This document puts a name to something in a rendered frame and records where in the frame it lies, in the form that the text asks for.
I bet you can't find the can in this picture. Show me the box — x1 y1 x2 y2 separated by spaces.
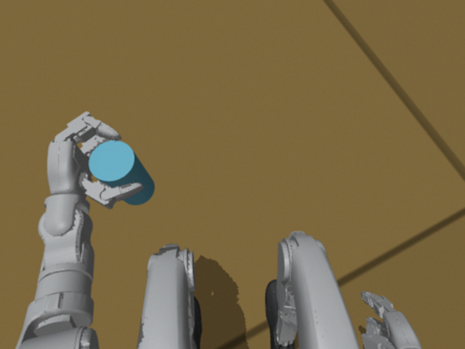
89 140 155 205

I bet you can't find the right robot foot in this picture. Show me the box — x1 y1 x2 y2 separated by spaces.
265 279 295 349

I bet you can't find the left robot arm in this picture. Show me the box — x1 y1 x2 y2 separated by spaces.
15 193 99 349

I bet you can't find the right robot hand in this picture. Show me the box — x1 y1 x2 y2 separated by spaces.
361 291 422 349

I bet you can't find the left robot hand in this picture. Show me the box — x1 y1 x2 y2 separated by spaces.
47 112 144 209

